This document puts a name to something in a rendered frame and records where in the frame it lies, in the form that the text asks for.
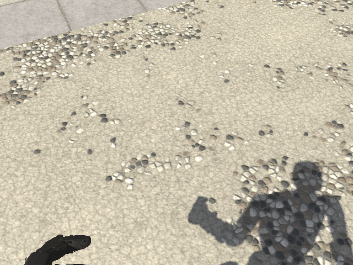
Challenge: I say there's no left robot hand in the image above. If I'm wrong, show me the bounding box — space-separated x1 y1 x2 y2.
24 235 91 265

